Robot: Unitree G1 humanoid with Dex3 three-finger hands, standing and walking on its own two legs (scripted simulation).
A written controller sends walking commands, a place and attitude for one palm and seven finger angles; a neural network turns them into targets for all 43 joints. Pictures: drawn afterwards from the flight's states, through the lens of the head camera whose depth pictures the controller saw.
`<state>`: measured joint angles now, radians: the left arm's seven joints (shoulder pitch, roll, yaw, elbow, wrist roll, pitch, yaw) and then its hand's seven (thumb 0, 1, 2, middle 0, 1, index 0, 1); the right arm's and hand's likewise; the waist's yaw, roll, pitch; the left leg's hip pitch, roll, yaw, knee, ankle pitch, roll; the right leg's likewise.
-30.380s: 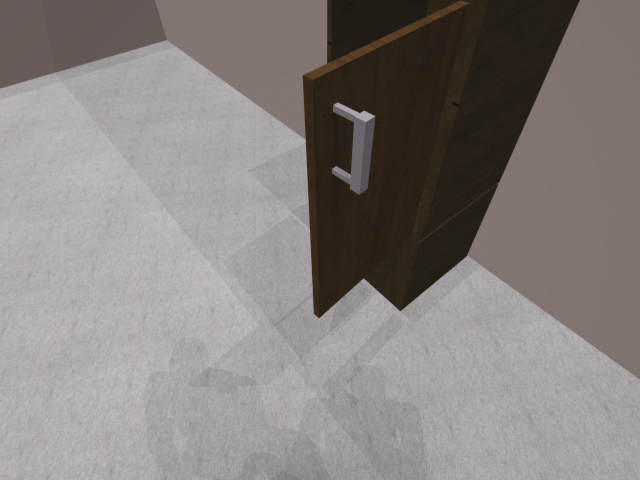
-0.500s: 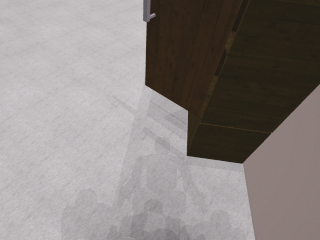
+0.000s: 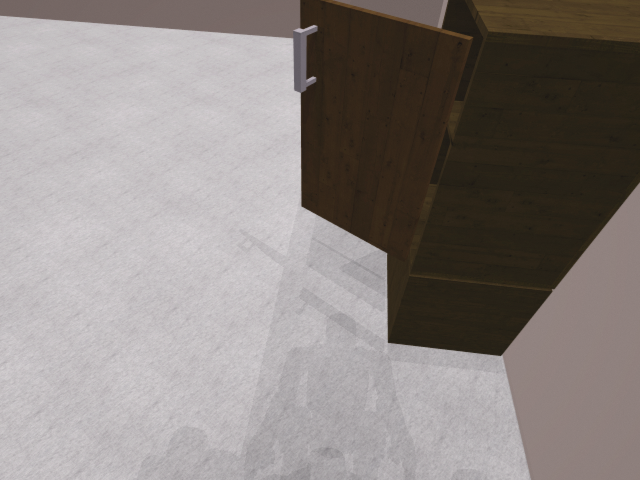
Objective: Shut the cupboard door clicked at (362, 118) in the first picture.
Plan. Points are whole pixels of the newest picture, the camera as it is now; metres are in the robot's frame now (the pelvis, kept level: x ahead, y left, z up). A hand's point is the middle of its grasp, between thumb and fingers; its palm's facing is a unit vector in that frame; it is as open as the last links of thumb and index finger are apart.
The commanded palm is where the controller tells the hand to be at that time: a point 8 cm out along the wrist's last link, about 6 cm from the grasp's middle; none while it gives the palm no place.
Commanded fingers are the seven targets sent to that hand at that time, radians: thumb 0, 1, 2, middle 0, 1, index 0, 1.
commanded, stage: let the arm hang, fingers relaxed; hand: left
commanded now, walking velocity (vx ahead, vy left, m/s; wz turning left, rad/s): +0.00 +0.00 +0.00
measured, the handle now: (306, 59) +0.92 +0.09 +0.13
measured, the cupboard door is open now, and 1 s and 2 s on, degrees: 59 59 59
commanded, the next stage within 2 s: look to check the result in 0.22 s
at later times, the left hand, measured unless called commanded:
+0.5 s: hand out of the picture -0.05 +0.17 -0.18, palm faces +0.04 -0.98 -0.18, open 7.4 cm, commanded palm none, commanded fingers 0.00 0.90 0.90 -0.20 -0.30 -0.20 -0.30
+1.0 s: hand out of the picture +0.00 +0.18 -0.18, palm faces +0.02 -0.97 -0.22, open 7.4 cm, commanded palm none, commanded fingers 0.00 0.90 0.90 -0.20 -0.30 -0.20 -0.30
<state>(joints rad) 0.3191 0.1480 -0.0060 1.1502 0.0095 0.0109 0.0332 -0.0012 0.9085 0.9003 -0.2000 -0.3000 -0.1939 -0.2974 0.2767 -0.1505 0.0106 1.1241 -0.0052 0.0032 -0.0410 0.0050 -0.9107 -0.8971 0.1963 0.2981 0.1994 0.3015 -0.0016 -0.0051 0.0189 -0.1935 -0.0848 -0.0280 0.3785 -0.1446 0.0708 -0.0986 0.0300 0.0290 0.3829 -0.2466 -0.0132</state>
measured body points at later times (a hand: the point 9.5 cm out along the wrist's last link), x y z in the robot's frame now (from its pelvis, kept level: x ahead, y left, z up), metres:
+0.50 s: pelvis -0.01 +0.00 +0.00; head -0.01 +0.01 +0.45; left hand -0.05 +0.22 -0.16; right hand -0.03 -0.22 -0.16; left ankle +0.04 +0.07 -0.74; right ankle -0.02 -0.11 -0.74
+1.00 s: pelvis +0.00 -0.01 +0.00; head +0.01 -0.01 +0.45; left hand +0.00 +0.23 -0.16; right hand +0.02 -0.26 -0.15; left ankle +0.04 +0.07 -0.74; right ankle -0.02 -0.11 -0.74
